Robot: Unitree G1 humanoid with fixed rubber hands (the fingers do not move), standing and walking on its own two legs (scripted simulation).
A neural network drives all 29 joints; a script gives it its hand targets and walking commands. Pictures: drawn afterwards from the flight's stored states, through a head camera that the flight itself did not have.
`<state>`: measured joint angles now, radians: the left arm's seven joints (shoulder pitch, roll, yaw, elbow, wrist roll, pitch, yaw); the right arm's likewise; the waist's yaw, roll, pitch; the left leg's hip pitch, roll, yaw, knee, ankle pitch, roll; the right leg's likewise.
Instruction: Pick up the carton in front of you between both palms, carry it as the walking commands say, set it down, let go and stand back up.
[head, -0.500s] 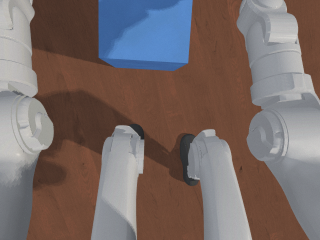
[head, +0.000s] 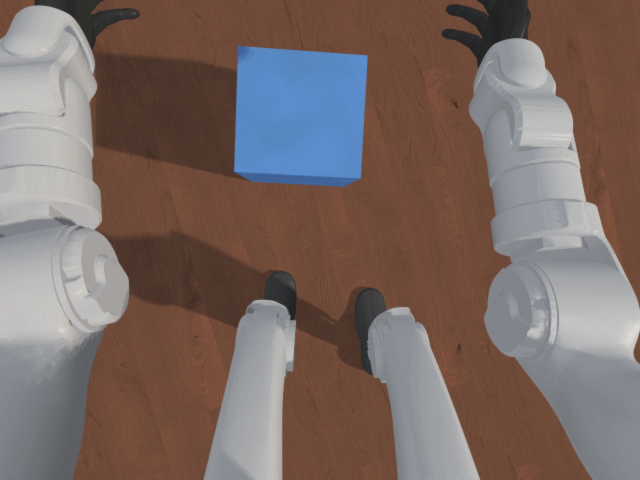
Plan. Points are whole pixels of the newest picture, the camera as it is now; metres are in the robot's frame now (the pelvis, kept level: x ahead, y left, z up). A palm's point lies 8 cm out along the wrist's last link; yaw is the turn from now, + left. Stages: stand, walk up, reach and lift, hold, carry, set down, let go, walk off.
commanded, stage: let go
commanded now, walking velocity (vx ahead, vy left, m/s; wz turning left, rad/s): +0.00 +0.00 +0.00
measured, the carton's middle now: (300, 129) +0.54 +0.07 -0.50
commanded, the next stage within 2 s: stand in 1.38 s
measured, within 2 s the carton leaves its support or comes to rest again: neither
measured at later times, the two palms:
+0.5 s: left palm (11, 174) +0.40 +0.26 -0.01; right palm (624, 182) +0.42 -0.18 -0.01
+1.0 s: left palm out of the picture +0.25 +0.22 +0.08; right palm out of the picture +0.27 -0.25 +0.08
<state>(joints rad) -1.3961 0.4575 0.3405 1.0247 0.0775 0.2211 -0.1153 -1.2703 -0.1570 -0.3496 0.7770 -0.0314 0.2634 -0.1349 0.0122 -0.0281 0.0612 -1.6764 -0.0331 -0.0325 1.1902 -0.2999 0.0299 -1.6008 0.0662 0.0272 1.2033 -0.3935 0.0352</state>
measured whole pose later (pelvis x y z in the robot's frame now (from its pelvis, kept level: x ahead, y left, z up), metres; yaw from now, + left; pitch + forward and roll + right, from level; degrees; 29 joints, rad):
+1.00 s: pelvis +0.10 -0.02 +0.15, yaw +3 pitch +1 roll +1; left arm 0.22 0.21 0.06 0.45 0.00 0.05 -0.07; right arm 0.22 -0.21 -0.04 0.45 0.01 0.05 0.06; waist 0.00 -0.02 0.05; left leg -0.23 -0.03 -0.04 0.43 -0.22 0.00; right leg -0.17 0.04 0.06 0.45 -0.30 -0.02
